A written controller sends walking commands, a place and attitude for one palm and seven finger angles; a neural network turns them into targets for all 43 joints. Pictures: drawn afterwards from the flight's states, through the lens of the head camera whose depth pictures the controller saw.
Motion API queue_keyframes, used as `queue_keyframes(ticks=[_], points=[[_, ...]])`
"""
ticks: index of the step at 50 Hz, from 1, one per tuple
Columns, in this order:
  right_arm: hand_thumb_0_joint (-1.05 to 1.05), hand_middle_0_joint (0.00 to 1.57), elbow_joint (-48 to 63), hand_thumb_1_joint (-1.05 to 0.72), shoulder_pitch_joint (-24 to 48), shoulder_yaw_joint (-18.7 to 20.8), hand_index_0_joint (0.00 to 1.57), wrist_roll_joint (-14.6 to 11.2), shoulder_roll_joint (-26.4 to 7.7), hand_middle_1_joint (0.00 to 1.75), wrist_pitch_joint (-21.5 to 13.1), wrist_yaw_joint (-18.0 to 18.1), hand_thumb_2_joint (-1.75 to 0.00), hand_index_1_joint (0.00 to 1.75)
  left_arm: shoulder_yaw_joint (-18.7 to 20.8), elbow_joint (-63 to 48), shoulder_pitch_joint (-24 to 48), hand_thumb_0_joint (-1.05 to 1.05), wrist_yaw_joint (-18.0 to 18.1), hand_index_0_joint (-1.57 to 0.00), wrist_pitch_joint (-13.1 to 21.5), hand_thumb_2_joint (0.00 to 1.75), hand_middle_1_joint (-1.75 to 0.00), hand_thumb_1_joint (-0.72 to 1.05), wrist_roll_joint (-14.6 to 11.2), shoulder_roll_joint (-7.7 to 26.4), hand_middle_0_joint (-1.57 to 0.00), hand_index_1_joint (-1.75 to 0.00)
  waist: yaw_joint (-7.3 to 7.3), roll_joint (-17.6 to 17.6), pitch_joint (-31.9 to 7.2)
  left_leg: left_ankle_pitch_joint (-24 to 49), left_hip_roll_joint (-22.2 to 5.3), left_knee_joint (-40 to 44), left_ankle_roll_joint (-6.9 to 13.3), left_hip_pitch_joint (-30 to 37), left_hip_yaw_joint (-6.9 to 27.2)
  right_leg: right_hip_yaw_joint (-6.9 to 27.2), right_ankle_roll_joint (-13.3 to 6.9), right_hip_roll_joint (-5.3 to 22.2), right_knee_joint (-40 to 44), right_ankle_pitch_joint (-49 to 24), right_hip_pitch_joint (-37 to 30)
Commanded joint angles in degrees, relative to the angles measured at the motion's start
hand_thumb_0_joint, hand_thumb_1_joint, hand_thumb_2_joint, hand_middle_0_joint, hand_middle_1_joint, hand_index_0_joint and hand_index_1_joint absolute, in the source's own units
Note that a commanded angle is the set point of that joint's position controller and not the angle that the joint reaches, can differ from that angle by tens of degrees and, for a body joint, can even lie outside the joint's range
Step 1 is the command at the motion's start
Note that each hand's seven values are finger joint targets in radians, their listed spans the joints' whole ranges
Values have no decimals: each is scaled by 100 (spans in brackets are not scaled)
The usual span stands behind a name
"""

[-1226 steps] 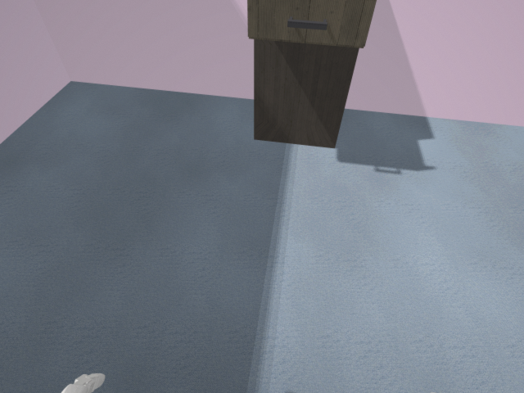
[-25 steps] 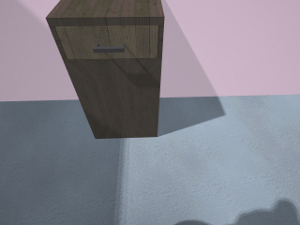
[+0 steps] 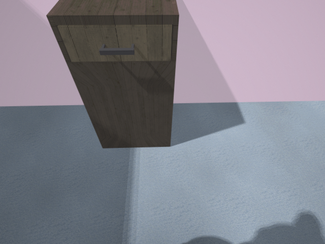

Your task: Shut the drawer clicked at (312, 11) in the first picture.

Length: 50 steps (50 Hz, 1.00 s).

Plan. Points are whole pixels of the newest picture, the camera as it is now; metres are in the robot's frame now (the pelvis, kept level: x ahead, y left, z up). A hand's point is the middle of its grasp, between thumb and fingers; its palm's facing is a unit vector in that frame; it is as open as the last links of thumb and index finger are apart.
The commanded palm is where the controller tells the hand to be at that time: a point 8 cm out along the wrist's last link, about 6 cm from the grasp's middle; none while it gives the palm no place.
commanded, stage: look to check the result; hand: left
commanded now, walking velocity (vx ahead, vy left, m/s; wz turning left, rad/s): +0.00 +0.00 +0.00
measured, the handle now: (117, 48) +0.82 +0.23 +0.04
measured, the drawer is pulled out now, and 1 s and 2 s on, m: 0.00 0.00 0.00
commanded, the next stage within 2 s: stand and wait in 0.10 s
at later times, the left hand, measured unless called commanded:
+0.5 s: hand out of the picture +0.02 +0.17 -0.17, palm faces +0.01 -0.98 -0.21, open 7.4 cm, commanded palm none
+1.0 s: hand out of the picture +0.02 +0.17 -0.17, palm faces +0.00 -0.98 -0.21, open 7.4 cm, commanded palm none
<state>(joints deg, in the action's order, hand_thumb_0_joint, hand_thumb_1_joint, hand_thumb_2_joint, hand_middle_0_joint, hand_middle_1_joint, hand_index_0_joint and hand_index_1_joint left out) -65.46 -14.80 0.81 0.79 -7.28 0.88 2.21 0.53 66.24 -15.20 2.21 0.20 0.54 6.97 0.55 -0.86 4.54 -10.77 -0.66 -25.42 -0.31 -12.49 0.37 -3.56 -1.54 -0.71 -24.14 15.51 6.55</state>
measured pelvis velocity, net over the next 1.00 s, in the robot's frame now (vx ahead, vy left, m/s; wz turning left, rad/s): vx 0.01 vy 0.00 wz -0.02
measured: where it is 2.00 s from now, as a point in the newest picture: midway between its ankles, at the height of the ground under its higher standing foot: outside the picture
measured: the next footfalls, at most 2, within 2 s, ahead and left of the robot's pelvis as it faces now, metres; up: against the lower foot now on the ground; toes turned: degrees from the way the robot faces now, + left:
none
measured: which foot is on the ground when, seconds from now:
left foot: down 0.00-1.00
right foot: down 0.00-1.00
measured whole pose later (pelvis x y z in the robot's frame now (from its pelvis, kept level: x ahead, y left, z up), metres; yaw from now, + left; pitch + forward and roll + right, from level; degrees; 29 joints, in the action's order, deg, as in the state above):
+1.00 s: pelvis +0.01 +0.00 +0.00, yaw -1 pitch -2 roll +0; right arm -66.1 -13.5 0.6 0.7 -9.3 0.4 2.0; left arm 0.7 66.3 -14.0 1.9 0.6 0.5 8.7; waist 0.6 -0.9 3.9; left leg -10.7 -1.0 -23.0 -0.6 -10.2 -0.7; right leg -2.5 -1.7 -1.0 -22.2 15.3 4.9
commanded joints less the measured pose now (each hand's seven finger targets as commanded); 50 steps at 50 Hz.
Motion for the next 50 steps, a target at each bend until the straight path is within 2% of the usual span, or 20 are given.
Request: queue_keyframes(ticks=[1,8,10,15,24,27,41,50], points=[[0,20,69,-90,-455,88,20,11,-504,30,-58,36,-90,30,117,-89,-432,0,21,-20,67,90,-30,90,-25,598,-20,-30,23,55,51,584,-459,371,210,253,352,525,-117,611,691,-358,531],[0,20,76,-90,-360,82,20,8,-575,30,-81,44,-90,30,122,-95,-374,0,11,-20,70,90,-30,90,-26,646,-20,-30,9,-63,6,717,-491,431,214,308,342,540,-99,600,642,-566,450],[0,20,83,-90,-343,83,20,6,-596,30,-83,47,-90,30,129,-98,-360,0,13,-20,75,90,-30,90,-26,663,-20,-30,10,42,22,775,-496,425,216,309,345,530,-98,602,641,-638,432],[0,20,82,-90,-316,91,20,5,-618,30,-101,41,-90,30,138,-104,-347,0,10,-20,86,90,-30,90,-27,709,-20,-30,-3,31,-122,855,-498,427,225,391,338,510,-93,637,638,-730,342],[0,20,81,-90,-255,93,20,0,-699,30,-104,44,-90,30,146,-131,-313,0,12,-20,98,90,-30,90,-25,776,-20,-30,-15,36,-87,1011,-505,421,217,439,320,521,-83,631,643,-952,316],[0,20,66,-90,-263,86,20,10,-695,30,-97,38,-90,30,141,-126,-262,0,4,-20,85,90,-30,90,-31,767,-20,-30,-2,2,-22,800,-503,489,205,392,328,533,-87,621,682,-690,357],[0,20,67,-90,-211,84,20,6,-765,30,-108,34,-90,30,140,-122,-233,0,2,-20,114,90,-30,90,-30,835,-20,-30,13,106,-89,862,-519,497,200,490,294,583,-89,630,718,-876,329],[0,20,61,-90,-179,90,20,8,-796,30,-117,38,-90,30,146,-118,-237,0,1,-20,118,90,-30,90,-26,851,-20,-30,3,-12,-71,872,-536,511,193,518,267,606,-96,631,734,-889,351]])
